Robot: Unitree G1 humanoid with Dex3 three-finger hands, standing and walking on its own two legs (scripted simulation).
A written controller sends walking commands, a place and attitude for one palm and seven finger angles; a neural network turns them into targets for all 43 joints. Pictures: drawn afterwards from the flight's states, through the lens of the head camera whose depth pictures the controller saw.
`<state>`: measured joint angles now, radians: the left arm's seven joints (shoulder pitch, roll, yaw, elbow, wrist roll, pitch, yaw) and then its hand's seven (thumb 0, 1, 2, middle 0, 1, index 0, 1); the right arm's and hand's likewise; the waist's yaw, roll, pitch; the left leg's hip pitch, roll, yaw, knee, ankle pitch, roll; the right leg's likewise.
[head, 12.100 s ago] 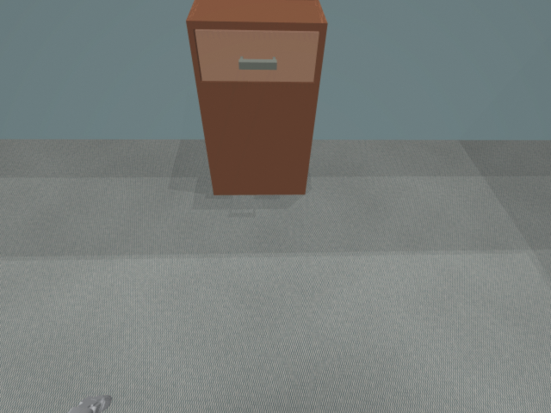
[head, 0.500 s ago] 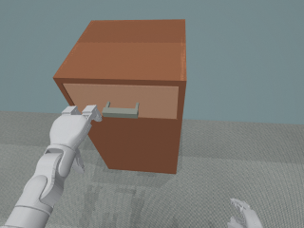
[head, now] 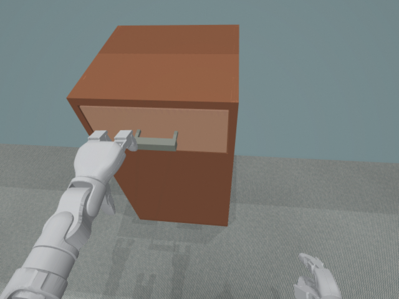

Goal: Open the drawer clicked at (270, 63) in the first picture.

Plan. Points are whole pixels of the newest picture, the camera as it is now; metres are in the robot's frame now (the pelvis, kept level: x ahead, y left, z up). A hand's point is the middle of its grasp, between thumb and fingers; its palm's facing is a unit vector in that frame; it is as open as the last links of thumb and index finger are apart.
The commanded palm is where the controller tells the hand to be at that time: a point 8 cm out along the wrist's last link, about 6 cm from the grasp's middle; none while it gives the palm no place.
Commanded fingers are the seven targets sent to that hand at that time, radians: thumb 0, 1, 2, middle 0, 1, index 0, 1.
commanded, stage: move the hooked fingers above the handle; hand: left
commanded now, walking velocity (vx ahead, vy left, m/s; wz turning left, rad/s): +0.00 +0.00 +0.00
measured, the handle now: (155, 138) +0.53 +0.21 -0.06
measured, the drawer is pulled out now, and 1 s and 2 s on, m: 0.00 0.00 0.00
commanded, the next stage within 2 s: none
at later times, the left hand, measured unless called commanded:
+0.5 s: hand (130, 154) +0.40 +0.22 +0.04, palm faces +0.02 -0.03 -1.00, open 13.8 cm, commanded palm +0.38 +0.23 +0.09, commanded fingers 0.00 -0.50 0.30 -0.30 -1.20 -0.30 -1.20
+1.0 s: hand (139, 142) +0.46 +0.22 +0.02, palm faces +0.01 +0.00 -1.00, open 13.8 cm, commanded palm +0.43 +0.22 +0.07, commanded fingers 0.00 -0.50 0.30 -0.30 -1.20 -0.30 -1.20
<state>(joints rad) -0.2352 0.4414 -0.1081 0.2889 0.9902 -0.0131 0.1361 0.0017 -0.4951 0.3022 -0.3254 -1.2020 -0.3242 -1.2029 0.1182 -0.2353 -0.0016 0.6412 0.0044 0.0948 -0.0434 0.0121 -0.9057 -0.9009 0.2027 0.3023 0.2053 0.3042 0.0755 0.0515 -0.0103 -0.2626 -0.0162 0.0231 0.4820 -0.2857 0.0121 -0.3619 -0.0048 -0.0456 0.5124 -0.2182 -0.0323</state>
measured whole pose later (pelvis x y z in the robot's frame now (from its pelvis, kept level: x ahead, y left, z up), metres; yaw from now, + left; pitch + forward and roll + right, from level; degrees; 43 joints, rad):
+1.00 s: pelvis +0.01 +0.01 -0.02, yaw -1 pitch +14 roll +0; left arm -0.69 0.40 -0.07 0.92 1.09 -0.02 0.36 0.00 -0.49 0.30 -0.32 -1.20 -0.32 -1.20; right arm 0.27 -0.25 -0.06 0.69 -0.01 0.10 -0.01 0.01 -0.91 -0.90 0.20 0.30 0.20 0.30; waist -0.04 0.04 -0.10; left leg -0.55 -0.02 0.05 0.65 -0.36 0.03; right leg -0.64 -0.01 -0.02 0.65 -0.26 -0.02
